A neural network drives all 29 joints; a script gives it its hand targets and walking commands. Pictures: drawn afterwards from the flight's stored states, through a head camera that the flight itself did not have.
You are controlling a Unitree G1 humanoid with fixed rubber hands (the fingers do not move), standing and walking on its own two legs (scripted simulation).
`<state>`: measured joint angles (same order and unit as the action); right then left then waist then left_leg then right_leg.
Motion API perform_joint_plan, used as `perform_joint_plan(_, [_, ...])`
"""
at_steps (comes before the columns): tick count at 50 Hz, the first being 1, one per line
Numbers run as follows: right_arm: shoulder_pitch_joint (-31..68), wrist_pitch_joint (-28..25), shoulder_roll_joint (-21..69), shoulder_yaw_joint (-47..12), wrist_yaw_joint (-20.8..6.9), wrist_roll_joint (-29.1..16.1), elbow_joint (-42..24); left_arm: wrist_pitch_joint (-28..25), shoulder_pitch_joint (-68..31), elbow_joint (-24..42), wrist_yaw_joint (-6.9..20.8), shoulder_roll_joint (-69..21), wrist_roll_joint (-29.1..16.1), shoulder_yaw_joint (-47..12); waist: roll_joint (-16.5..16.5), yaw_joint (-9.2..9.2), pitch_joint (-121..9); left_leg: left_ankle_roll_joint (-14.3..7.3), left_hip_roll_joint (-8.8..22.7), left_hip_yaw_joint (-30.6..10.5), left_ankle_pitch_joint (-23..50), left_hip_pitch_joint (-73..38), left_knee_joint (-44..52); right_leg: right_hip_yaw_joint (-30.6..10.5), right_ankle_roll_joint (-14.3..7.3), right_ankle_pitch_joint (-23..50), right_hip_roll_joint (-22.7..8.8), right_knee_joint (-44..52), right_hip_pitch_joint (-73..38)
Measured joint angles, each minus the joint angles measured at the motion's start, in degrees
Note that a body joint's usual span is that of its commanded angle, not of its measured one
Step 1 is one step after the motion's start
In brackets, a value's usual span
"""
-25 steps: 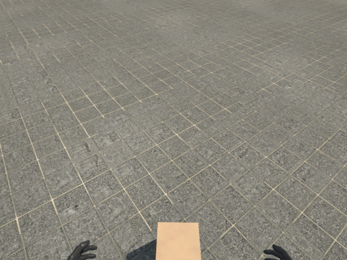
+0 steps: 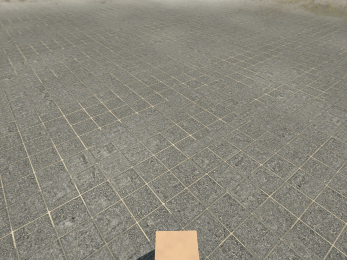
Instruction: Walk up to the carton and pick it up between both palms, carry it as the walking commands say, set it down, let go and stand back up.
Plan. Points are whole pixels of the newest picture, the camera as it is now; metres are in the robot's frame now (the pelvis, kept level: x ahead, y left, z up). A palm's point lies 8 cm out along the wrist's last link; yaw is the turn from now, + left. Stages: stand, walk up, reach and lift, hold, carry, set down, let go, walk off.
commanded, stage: stand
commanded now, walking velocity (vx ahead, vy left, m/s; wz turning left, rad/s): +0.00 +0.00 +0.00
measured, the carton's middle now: (176, 257) +0.40 +0.00 -0.67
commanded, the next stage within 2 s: none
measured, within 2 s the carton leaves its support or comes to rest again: neither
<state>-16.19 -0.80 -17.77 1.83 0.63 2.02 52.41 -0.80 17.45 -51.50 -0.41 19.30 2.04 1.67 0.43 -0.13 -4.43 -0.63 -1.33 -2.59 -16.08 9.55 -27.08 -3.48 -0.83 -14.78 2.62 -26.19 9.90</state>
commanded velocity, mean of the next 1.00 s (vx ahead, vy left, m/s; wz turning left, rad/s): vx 0.00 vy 0.00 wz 0.00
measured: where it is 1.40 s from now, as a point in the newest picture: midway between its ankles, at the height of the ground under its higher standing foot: outside the picture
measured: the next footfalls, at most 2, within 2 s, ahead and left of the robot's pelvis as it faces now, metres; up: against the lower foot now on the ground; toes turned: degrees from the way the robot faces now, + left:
none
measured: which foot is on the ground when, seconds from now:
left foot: down 0.00-1.00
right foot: down 0.00-1.00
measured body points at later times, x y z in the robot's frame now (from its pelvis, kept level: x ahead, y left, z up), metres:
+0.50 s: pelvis -0.01 +0.00 +0.00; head -0.05 +0.01 +0.45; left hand +0.05 +0.30 -0.13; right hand +0.06 -0.30 -0.11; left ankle -0.02 +0.11 -0.74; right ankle -0.01 -0.11 -0.74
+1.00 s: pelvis -0.02 +0.00 +0.01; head -0.05 +0.01 +0.45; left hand +0.03 +0.31 -0.13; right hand +0.04 -0.30 -0.12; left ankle -0.02 +0.11 -0.74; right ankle -0.01 -0.11 -0.74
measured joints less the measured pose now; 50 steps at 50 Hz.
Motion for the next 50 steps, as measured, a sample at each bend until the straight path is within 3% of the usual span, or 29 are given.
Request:
perform_joint_plan(25, [3.4,-0.1,-0.8,-0.7,-0.1,-1.0,4.7,-0.2,-4.2,-7.3,-0.2,0.6,-0.7,-1.2,0.7,-0.16,2.2,0.0,-0.2,-0.2,2.3,-2.0,2.5,-0.1,0.2,2.2,-0.3,2.4,-1.9])
perform_joint_plan(50, [5.2,0.2,-1.3,-2.0,-0.3,-1.6,8.8,-0.4,-5.5,-10.5,0.3,1.5,-1.2,-2.0,0.3,-0.48,4.4,0.0,-0.3,0.0,4.5,-2.7,4.9,-0.8,0.4,4.0,-0.5,3.9,-2.2])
